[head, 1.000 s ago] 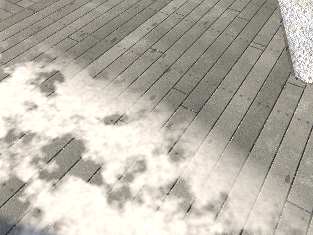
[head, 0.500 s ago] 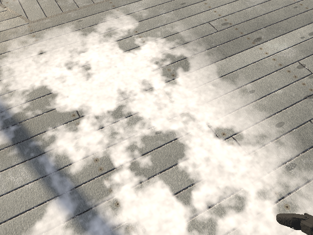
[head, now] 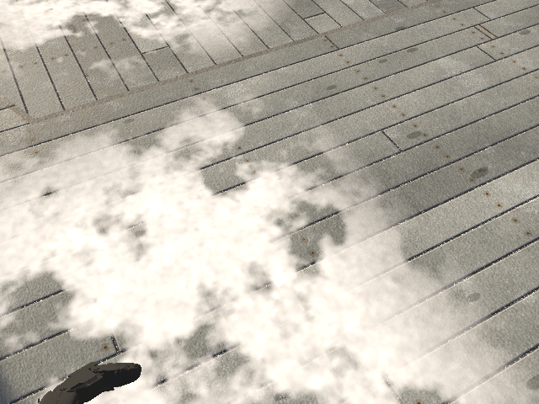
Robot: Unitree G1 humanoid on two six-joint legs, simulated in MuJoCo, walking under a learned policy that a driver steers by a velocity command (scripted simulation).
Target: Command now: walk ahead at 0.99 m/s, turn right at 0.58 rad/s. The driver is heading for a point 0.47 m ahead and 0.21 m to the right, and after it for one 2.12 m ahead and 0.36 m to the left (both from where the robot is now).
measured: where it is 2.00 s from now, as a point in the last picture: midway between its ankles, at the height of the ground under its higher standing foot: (217, 75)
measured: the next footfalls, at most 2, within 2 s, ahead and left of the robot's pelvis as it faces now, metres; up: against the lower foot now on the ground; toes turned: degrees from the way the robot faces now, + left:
left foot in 0.42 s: +0.65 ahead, +0.07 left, +0.00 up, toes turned -30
right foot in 0.80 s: +0.84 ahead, -0.29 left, +0.00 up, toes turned -7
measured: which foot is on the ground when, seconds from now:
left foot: up 0.00-0.40, down 0.42-0.80, up 0.82-1.00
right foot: down 0.00-0.44, up 0.46-0.78, down 0.80-1.00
